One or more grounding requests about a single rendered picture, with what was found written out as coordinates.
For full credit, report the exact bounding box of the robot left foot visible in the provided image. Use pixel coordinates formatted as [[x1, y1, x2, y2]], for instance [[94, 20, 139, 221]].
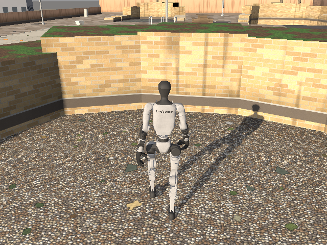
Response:
[[149, 187, 156, 198]]

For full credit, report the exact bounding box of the robot right upper arm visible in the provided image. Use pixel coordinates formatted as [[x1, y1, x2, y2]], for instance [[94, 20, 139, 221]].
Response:
[[175, 103, 187, 130]]

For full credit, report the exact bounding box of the robot right forearm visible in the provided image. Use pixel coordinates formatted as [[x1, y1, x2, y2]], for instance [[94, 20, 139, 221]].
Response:
[[181, 123, 189, 141]]

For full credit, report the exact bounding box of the robot left hand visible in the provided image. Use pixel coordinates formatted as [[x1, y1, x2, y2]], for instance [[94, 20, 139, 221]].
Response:
[[136, 151, 148, 167]]

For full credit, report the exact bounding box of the robot left forearm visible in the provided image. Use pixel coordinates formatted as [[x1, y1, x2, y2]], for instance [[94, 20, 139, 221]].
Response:
[[137, 124, 147, 152]]

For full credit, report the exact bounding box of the robot left upper arm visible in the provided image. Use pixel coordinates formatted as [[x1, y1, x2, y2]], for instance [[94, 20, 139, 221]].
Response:
[[142, 103, 154, 132]]

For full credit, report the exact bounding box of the left robot thigh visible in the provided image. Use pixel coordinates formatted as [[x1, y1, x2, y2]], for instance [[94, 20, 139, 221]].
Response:
[[146, 141, 156, 169]]

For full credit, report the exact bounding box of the robot right hand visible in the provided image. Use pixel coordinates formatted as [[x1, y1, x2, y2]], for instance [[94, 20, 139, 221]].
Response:
[[177, 139, 189, 150]]

